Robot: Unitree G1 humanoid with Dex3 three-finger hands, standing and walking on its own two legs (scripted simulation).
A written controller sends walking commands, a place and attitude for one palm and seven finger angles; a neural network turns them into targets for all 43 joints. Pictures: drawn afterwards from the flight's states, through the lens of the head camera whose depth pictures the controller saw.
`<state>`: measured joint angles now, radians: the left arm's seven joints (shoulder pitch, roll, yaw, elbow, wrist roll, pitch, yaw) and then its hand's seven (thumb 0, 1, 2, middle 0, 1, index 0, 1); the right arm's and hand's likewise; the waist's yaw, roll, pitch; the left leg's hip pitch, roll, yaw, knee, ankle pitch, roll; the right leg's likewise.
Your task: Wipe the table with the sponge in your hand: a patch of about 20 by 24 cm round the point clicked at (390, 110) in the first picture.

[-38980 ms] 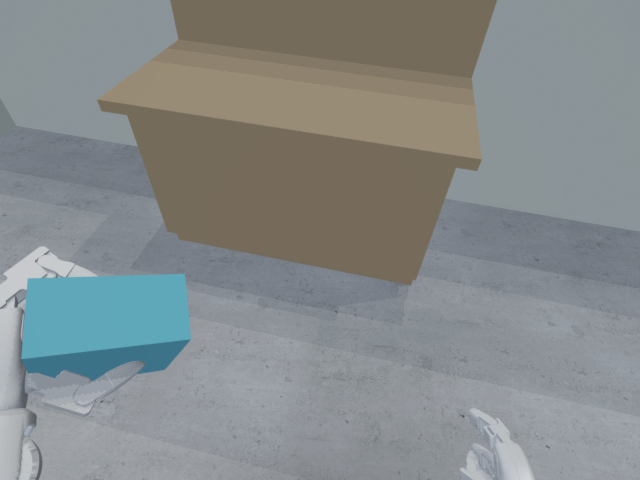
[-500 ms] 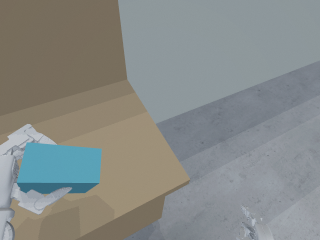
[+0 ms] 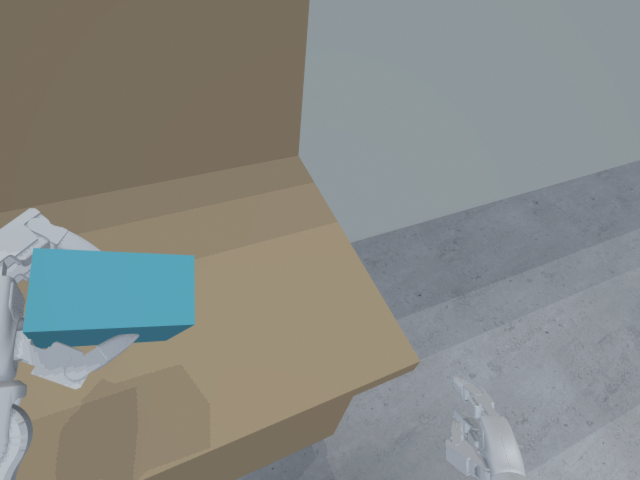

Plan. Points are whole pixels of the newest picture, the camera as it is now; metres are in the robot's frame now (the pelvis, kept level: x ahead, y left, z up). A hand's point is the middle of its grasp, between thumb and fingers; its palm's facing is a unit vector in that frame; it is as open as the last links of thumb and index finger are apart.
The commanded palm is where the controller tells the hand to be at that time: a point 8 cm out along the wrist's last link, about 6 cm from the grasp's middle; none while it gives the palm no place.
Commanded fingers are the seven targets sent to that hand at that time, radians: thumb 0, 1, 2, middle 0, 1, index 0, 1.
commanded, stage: come to a stop and stand still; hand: left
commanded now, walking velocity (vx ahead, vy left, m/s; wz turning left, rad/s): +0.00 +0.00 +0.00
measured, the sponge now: (135, 303) +0.24 +0.22 +0.13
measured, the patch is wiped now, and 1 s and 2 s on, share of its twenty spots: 0.00 0.00 0.00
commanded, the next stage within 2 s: look again from close up in 0.82 s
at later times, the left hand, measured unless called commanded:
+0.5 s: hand (99, 310) +0.21 +0.23 +0.16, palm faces +0.35 -0.86 -0.38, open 10.1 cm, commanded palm +0.16 +0.27 +0.17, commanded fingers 0.00 0.10 1.30 -1.20 -1.60 -1.20 -1.60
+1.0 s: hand (115, 309) +0.22 +0.22 +0.16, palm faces +0.35 -0.86 -0.38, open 10.1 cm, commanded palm +0.16 +0.25 +0.17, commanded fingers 0.00 0.10 1.30 -1.20 -1.60 -1.20 -1.60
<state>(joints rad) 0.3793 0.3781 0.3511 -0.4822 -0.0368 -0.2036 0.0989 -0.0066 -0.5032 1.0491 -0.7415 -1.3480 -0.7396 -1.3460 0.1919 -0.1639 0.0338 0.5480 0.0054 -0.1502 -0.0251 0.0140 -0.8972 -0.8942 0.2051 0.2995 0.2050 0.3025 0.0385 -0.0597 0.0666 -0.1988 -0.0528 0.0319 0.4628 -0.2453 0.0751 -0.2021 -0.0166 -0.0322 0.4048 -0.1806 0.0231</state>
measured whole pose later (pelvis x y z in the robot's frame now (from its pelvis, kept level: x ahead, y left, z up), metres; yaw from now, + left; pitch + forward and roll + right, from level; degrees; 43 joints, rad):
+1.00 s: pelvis +0.00 -0.03 +0.00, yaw +0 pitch +0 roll -1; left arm 0.44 0.37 0.34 -0.46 -0.04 -0.20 0.10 -0.01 -0.50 1.05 -0.74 -1.35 -0.74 -1.35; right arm 0.21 -0.20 0.01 0.58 0.01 -0.14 -0.04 0.02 -0.90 -0.89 0.20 0.30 0.20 0.30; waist 0.01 -0.02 0.03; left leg -0.20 -0.02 0.02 0.43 -0.23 0.04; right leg -0.20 0.02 -0.04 0.35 -0.15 -0.01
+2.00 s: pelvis +0.00 -0.07 -0.01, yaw +2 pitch +0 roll +1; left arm 0.28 0.55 0.27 -0.29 0.22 0.12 -0.07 0.00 -0.50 1.05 -0.74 -1.35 -0.74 -1.35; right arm 0.15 -0.26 0.02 0.59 0.02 -0.07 -0.10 0.02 -0.90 -0.89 0.20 0.30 0.20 0.30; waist 0.06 0.08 0.01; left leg -0.28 0.00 -0.02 0.58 -0.29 -0.01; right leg -0.31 0.04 -0.05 0.59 -0.28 -0.07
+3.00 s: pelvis +0.01 -0.03 +0.00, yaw +1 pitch -1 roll +0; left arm 0.18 0.54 0.02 -0.26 0.82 0.35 0.06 0.00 -0.51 1.05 -0.74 -1.35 -0.74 -1.35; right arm 0.04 -0.24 0.05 0.65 0.04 0.03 -0.07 0.02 -0.90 -0.89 0.20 0.30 0.20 0.30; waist 0.13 0.09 -0.01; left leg -0.18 -0.04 0.01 0.46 -0.26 0.04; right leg -0.21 0.01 -0.02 0.46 -0.23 -0.02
